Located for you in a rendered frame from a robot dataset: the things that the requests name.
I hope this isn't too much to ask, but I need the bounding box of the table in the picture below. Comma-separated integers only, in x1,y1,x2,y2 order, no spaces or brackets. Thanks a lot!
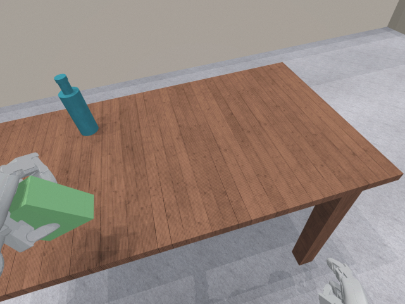
0,62,403,302

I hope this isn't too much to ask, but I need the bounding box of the robot left hand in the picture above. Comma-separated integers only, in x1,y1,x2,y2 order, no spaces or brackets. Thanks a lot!
0,152,60,252

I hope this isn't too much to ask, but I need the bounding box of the sponge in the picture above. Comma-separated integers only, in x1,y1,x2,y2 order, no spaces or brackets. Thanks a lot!
9,176,94,241

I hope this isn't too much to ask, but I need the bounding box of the robot right hand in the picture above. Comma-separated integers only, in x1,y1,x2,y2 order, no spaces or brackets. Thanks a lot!
318,258,369,304

